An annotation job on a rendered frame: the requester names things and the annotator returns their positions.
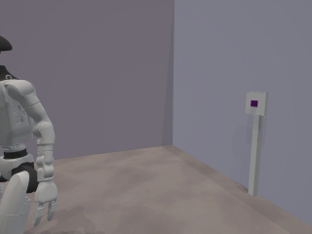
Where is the robot left upper arm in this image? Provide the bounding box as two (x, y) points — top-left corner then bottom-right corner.
(4, 80), (53, 137)

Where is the robot left forearm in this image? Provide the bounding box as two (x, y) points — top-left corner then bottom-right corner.
(36, 122), (56, 182)

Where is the panel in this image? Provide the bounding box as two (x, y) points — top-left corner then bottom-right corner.
(245, 92), (269, 196)

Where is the robot left hand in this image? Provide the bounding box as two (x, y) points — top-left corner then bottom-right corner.
(33, 180), (59, 227)

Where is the humanoid robot torso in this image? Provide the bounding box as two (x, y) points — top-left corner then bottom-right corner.
(0, 75), (35, 180)

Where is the robot head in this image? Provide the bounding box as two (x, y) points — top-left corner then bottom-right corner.
(0, 36), (19, 81)

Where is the button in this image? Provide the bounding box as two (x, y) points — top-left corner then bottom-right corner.
(251, 100), (258, 107)

